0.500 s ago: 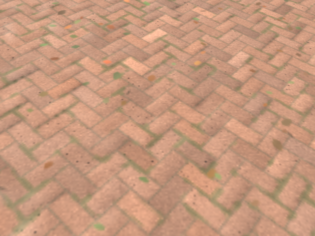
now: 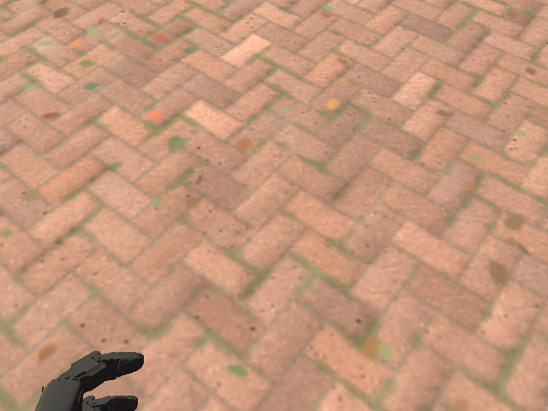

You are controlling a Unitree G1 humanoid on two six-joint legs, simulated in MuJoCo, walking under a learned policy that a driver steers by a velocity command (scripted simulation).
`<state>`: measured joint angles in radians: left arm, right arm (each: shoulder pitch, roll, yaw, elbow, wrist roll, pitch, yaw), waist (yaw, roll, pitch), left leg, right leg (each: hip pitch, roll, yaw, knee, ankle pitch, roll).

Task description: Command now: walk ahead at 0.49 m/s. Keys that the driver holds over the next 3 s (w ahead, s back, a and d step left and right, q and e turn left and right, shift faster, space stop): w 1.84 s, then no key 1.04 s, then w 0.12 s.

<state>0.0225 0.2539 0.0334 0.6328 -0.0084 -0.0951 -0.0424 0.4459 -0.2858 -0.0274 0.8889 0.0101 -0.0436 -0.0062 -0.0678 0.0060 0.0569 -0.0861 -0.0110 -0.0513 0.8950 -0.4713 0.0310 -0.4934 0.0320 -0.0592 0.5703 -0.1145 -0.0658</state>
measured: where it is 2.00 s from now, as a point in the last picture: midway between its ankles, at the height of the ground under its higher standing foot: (249, 174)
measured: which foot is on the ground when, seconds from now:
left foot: up 0.00-0.44, down 0.46-1.00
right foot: down 0.00-0.46, up 0.48-0.98, down 1.00-1.00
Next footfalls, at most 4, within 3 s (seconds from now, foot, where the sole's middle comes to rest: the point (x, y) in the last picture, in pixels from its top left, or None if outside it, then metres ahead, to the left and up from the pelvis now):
0.46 left None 0.44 0.15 -0.76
1.00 right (298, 287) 0.74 -0.09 -0.76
1.54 left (210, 201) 1.05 0.15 -0.76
2.04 right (279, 133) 1.32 -0.08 -0.76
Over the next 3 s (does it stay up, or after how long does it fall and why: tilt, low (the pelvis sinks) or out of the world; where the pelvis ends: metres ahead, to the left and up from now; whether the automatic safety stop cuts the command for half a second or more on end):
stays up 1.27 0.04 0.01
